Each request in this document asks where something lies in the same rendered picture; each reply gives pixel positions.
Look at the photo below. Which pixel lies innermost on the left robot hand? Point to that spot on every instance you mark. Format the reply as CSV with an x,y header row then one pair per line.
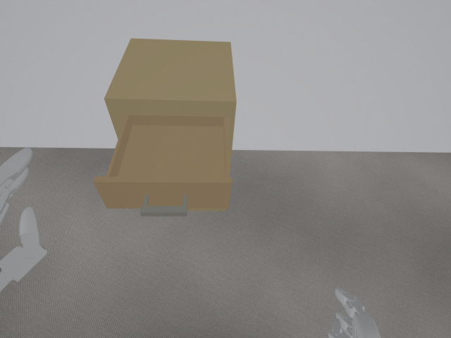
x,y
16,264

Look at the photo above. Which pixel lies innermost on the drawer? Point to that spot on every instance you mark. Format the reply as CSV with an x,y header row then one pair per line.
x,y
167,157

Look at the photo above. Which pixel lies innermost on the handle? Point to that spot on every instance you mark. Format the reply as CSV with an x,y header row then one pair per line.
x,y
163,210

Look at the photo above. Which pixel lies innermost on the right robot hand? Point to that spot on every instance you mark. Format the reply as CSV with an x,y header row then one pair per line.
x,y
361,326

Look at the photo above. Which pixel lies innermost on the cabinet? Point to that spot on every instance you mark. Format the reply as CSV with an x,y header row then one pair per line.
x,y
174,78

